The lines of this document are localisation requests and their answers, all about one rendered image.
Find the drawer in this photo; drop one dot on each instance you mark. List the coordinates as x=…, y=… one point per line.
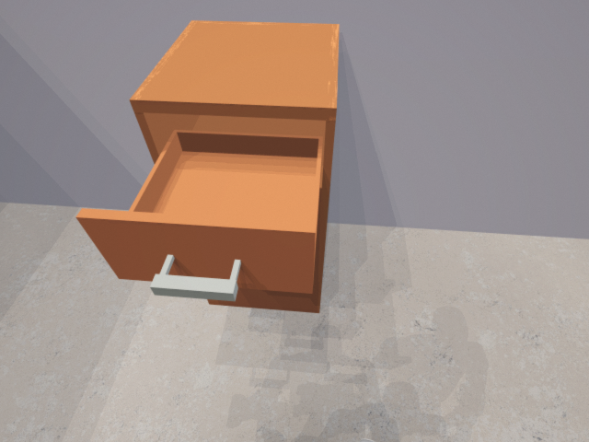
x=215, y=197

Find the handle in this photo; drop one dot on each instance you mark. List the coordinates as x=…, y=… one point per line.
x=195, y=287

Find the cabinet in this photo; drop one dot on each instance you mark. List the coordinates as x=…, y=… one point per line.
x=254, y=78

